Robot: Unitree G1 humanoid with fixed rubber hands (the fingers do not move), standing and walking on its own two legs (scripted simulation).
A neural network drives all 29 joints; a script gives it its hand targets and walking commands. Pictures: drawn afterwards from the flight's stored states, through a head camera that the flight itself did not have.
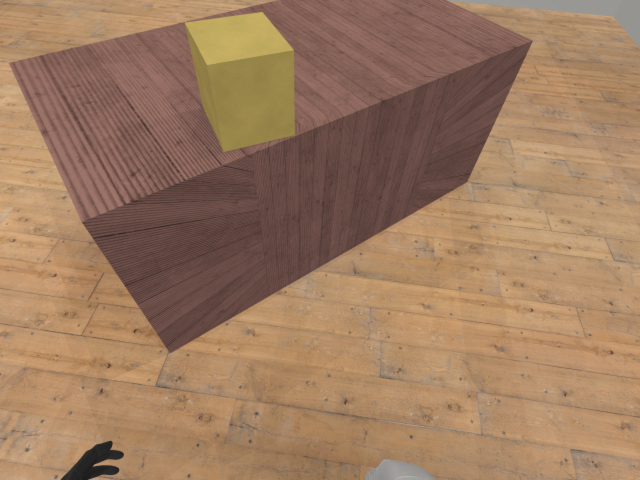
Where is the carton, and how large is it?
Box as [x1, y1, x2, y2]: [185, 12, 294, 151]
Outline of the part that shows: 262,12 185,23 203,107 223,151 294,134 293,50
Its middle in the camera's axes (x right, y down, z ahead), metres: -0.17 -0.37 +0.89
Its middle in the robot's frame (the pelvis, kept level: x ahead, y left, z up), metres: +0.90 +0.21 -0.01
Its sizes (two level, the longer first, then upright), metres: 0.194 0.177 0.206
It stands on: a pedestal, 0.65 m high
